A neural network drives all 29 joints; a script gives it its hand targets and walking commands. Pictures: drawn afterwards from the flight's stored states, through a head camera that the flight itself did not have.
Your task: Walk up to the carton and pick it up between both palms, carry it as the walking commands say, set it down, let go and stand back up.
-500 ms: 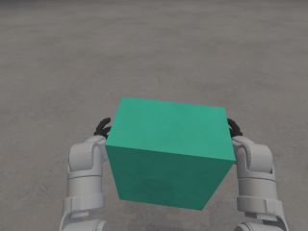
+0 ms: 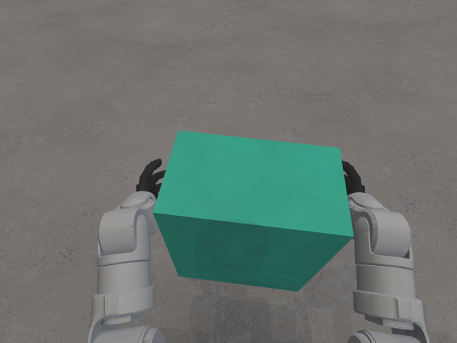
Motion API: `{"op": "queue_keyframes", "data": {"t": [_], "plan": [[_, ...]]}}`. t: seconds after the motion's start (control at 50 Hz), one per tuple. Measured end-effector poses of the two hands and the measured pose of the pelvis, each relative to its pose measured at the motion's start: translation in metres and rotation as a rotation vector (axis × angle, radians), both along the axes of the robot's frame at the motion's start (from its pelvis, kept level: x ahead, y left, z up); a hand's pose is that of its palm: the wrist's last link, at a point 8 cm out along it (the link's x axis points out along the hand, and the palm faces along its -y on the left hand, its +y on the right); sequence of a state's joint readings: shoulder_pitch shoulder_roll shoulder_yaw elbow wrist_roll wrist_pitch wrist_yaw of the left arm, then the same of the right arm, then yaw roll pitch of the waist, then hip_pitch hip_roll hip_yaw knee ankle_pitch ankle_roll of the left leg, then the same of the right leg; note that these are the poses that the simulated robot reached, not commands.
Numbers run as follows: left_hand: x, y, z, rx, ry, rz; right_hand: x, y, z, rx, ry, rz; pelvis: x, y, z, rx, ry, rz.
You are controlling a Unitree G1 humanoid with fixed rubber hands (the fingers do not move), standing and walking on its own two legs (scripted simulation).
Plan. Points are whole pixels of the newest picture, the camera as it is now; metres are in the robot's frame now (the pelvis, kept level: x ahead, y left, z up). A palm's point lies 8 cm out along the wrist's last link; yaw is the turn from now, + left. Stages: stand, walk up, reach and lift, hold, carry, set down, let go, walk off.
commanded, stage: carry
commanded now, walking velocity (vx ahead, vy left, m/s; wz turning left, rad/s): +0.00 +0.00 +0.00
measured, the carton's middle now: (246, 222) +0.30 +0.01 +0.04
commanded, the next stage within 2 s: hold in 0.24 s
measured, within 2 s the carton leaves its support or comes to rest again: neither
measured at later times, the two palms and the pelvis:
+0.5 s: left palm (149, 244) +0.27 +0.18 +0.02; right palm (341, 250) +0.27 -0.16 +0.01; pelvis +0.01 +0.00 +0.01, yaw +0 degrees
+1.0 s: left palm (147, 239) +0.28 +0.19 +0.00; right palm (331, 241) +0.29 -0.15 +0.00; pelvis +0.00 +0.01 +0.01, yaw +0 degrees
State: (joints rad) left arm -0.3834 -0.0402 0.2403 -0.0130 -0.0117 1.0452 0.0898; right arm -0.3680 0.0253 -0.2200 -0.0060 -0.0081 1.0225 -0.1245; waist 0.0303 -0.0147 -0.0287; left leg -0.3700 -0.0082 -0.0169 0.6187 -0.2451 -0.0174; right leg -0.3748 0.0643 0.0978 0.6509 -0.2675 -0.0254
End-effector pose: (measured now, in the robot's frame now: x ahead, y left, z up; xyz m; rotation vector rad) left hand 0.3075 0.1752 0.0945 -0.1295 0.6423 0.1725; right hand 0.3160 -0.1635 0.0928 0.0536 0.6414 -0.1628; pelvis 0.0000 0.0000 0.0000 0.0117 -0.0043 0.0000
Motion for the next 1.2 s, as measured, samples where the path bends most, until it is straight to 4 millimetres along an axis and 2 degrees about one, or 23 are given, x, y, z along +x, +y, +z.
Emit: {"op": "queue_keyframes", "data": {"t": [0.32, 0.38, 0.42, 0.46, 0.5, 0.54, 0.64, 0.7, 0.78, 0.9, 0.96, 1.02, 1.2], "plan": [[-0.006, 0.001, 0.009, 0.013, -0.027, -0.013, -0.007, -0.001, 0.008, -0.011, -0.021, 0.009, -0.002, 0.0, 0.001, 0.0, -0.013, 0.0], [-0.009, 0.002, -0.03, 0.033, 0.075, -0.053, -0.011, -0.001, -0.031, -0.032, 0.089, 0.04, 0.002, 0.001, 0.005, -0.002, -0.038, 0.001], [-0.02, 0.003, -0.056, 0.043, 0.144, -0.067, -0.023, 0.0, -0.058, -0.05, 0.159, 0.06, 0.006, 0.001, 0.007, -0.003, -0.039, 0.001], [-0.032, 0.005, -0.073, 0.046, 0.168, -0.076, -0.037, 0.002, -0.075, -0.07, 0.185, 0.08, 0.009, 0.003, 0.008, -0.006, -0.038, 0.001], [-0.04, 0.007, -0.076, 0.042, 0.148, -0.076, -0.047, 0.005, -0.078, -0.08, 0.167, 0.084, 0.01, 0.004, 0.008, -0.008, -0.037, 0.002], [-0.042, 0.01, -0.066, 0.04, 0.092, -0.071, -0.049, 0.008, -0.069, -0.085, 0.112, 0.08, 0.01, 0.006, 0.008, -0.011, -0.037, 0.002], [-0.031, 0.016, -0.025, 0.047, -0.082, -0.065, -0.034, 0.014, -0.025, -0.092, -0.064, 0.072, 0.007, 0.009, 0.009, -0.015, -0.046, 0.002], [-0.022, 0.017, -0.017, 0.037, -0.091, -0.07, -0.025, 0.015, -0.013, -0.084, -0.071, 0.065, 0.004, 0.01, 0.009, -0.017, -0.062, 0.002], [-0.02, 0.02, -0.03, 0.031, -0.012, -0.064, -0.02, 0.017, -0.025, -0.065, 0.01, 0.067, 0.0, 0.011, 0.01, -0.017, -0.068, 0.002], [-0.029, 0.02, -0.073, 0.03, 0.117, -0.069, -0.029, 0.017, -0.07, -0.069, 0.141, 0.081, -0.005, 0.011, 0.008, -0.017, -0.076, 0.002], [-0.028, 0.02, -0.087, 0.036, 0.133, -0.074, -0.028, 0.016, -0.085, -0.071, 0.156, 0.084, -0.005, 0.01, 0.008, -0.017, -0.077, 0.002], [-0.02, 0.019, -0.09, 0.044, 0.105, -0.078, -0.021, 0.016, -0.089, -0.077, 0.128, 0.089, -0.001, 0.01, 0.008, -0.016, -0.072, 0.002], [0.016, 0.018, -0.08, 0.046, 0.022, -0.064, 0.017, 0.014, -0.08, -0.088, 0.045, 0.099, 0.029, 0.007, 0.01, -0.012, -0.023, 0.002]]}}
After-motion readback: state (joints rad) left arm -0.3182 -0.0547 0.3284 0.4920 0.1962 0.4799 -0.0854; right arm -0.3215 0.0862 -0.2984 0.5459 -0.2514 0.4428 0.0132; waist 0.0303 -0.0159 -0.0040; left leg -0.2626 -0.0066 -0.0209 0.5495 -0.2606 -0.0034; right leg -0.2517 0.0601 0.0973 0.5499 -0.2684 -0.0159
